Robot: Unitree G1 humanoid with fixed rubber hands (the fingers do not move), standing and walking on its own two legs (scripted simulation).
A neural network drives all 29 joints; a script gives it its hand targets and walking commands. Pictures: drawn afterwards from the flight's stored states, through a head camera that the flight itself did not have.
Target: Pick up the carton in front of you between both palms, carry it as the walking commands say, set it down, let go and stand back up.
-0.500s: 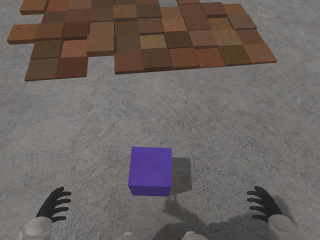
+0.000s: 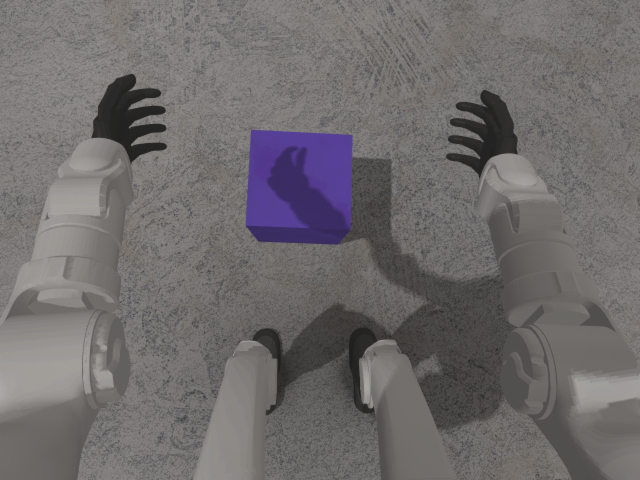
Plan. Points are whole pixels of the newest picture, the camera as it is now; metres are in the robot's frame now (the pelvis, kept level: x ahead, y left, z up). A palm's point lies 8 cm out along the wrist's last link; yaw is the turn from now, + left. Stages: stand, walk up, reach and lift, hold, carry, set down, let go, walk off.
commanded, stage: reach and lift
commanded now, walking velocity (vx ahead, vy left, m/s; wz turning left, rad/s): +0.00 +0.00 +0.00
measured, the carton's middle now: (300, 194) +0.55 +0.02 -0.54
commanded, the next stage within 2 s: none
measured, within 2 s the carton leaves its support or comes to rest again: neither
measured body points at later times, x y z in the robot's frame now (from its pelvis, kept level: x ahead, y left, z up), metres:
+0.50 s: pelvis +0.03 +0.00 -0.05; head +0.38 +0.01 +0.23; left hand +0.58 +0.21 -0.21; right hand +0.56 -0.17 -0.21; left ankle +0.09 +0.12 -0.63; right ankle +0.09 -0.14 -0.63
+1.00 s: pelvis -0.02 -0.01 -0.27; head +0.35 +0.02 -0.03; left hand +0.56 +0.21 -0.43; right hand +0.55 -0.17 -0.43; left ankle +0.09 +0.12 -0.63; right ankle +0.09 -0.15 -0.63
